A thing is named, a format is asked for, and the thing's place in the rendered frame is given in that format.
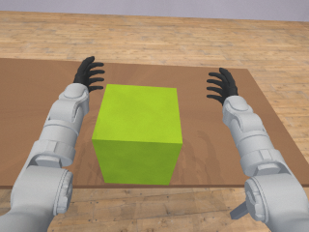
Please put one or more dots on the left robot upper arm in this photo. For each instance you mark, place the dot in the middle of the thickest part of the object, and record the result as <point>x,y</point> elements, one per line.
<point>41,194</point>

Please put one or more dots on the carton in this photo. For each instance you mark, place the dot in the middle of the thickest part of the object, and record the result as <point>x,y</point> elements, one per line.
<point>138,134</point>

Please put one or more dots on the right robot upper arm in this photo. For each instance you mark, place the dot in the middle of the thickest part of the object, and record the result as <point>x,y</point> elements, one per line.
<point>278,201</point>

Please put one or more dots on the table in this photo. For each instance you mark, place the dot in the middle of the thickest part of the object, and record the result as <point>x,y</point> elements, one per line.
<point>208,159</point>

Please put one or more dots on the right robot forearm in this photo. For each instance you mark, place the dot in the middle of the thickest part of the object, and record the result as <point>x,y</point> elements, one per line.
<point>258,157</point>

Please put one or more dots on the left robot forearm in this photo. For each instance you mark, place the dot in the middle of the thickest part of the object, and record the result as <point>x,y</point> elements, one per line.
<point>55,147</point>

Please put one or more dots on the robot right hand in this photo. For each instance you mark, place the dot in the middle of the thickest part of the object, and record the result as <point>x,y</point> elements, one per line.
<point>228,85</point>

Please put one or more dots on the robot left hand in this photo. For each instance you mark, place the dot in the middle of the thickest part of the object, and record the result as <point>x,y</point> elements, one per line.
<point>83,74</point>

